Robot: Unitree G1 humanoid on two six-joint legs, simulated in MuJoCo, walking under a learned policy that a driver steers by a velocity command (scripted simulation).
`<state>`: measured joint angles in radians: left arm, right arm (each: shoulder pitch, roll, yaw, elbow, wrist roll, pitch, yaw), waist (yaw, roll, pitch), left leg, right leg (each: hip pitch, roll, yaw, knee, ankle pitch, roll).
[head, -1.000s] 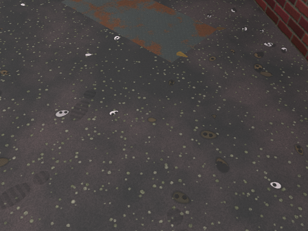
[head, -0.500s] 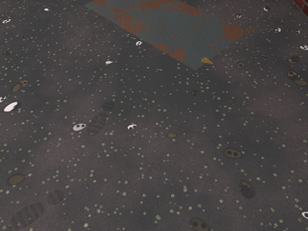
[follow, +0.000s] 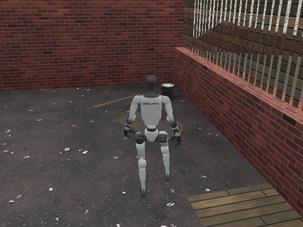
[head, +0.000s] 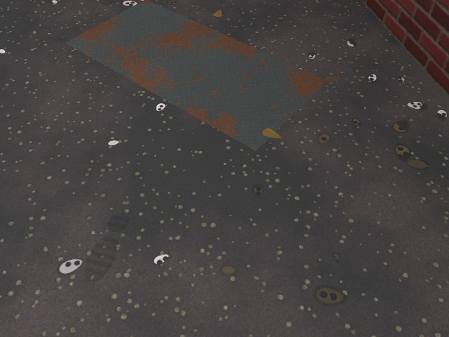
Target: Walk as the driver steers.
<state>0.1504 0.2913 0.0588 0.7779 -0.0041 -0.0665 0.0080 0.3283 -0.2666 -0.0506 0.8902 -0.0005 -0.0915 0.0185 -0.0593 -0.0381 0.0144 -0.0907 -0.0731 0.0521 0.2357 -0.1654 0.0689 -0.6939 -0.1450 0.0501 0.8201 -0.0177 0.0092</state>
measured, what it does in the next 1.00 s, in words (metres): walks ahead, turning left: right foot, then left foot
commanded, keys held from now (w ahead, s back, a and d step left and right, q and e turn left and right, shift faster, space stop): w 0.26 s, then w+q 0.66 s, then w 0.08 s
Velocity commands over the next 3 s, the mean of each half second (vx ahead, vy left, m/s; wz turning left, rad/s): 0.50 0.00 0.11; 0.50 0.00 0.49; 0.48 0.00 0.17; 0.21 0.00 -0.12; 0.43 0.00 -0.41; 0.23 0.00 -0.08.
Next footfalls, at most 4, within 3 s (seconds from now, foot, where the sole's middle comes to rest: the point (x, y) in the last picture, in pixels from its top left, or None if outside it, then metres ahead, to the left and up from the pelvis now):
0.22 right None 0.30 -0.16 -0.78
0.76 left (188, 308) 0.59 0.10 -0.78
1.24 right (214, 212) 0.94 0.00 -0.78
1.70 left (133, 193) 1.04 0.30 -0.78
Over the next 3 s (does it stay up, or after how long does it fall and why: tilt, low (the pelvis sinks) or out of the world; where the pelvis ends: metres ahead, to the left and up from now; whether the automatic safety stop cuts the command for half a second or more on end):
stays up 1.37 0.21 -0.01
